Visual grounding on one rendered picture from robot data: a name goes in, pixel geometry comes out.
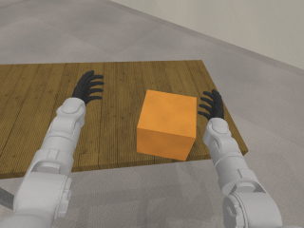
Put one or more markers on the robot left hand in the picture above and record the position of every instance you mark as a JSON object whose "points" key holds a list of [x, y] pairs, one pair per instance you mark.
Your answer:
{"points": [[83, 88]]}

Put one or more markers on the left robot upper arm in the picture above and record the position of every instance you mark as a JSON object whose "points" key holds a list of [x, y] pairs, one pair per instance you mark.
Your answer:
{"points": [[44, 198]]}

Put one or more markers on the right robot upper arm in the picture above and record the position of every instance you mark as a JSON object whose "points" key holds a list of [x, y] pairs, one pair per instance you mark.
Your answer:
{"points": [[251, 210]]}

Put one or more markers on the table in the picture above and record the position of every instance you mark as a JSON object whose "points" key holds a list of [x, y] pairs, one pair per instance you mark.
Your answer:
{"points": [[30, 95]]}

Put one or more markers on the right robot forearm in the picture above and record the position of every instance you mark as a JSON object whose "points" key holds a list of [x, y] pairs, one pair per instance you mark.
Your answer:
{"points": [[234, 176]]}

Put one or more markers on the left robot forearm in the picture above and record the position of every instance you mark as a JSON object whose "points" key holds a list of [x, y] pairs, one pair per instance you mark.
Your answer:
{"points": [[56, 153]]}

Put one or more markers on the carton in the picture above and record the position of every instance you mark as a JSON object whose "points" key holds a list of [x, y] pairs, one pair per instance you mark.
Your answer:
{"points": [[167, 126]]}

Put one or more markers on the robot right hand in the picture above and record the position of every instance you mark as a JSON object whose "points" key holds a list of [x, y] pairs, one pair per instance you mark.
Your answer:
{"points": [[216, 110]]}

